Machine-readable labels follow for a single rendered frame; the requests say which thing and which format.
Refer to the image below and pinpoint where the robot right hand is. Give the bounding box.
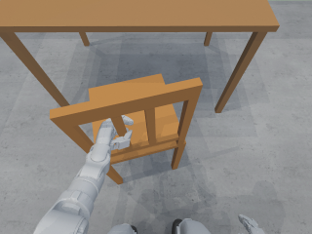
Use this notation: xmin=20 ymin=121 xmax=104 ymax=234
xmin=238 ymin=214 xmax=265 ymax=234

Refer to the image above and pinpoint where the left robot forearm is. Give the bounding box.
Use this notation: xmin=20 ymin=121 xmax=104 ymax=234
xmin=32 ymin=143 xmax=111 ymax=234

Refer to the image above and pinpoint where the robot left upper arm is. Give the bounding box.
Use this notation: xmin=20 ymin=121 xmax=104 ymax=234
xmin=35 ymin=210 xmax=90 ymax=234

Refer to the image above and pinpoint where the robot right foot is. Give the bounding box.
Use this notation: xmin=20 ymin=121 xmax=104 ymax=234
xmin=172 ymin=218 xmax=182 ymax=234

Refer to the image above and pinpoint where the left robot thigh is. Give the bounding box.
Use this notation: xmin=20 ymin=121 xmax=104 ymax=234
xmin=107 ymin=224 xmax=137 ymax=234

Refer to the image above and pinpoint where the table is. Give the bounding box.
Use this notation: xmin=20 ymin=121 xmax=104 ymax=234
xmin=0 ymin=0 xmax=280 ymax=113

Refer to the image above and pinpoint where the robot left hand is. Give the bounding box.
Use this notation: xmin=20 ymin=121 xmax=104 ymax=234
xmin=95 ymin=115 xmax=134 ymax=151

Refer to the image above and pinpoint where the chair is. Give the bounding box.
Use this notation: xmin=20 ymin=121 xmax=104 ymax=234
xmin=50 ymin=73 xmax=203 ymax=185

